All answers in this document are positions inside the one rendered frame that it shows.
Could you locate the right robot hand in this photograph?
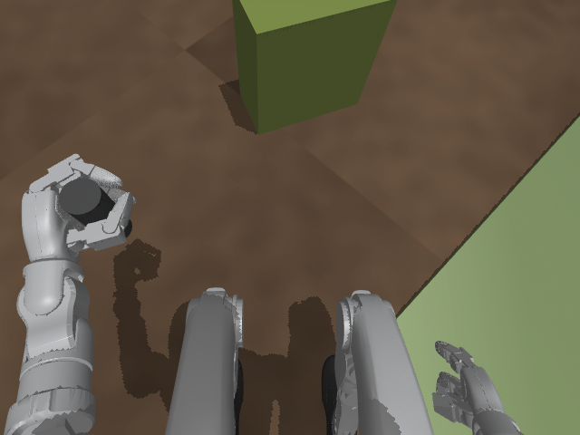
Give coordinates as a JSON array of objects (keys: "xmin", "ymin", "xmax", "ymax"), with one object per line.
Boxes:
[{"xmin": 432, "ymin": 341, "xmax": 506, "ymax": 429}]

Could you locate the left robot arm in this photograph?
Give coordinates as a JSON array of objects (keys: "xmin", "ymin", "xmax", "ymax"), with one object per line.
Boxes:
[{"xmin": 4, "ymin": 258, "xmax": 95, "ymax": 435}]

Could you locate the right robot foot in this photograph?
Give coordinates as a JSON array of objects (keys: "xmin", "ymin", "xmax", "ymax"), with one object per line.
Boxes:
[{"xmin": 322, "ymin": 354, "xmax": 357, "ymax": 435}]

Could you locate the left robot hand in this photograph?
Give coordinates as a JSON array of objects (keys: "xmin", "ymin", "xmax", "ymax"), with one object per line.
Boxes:
[{"xmin": 22, "ymin": 154, "xmax": 137, "ymax": 264}]

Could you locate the right robot arm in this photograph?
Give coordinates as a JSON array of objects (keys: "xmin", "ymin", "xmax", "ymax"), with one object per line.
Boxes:
[{"xmin": 472, "ymin": 411, "xmax": 524, "ymax": 435}]

